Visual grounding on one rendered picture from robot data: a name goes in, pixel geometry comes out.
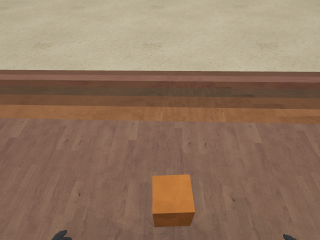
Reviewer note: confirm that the robot left hand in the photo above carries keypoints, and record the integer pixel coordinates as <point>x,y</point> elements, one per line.
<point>59,236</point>

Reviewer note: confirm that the carton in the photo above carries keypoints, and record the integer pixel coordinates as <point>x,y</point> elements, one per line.
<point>172,200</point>

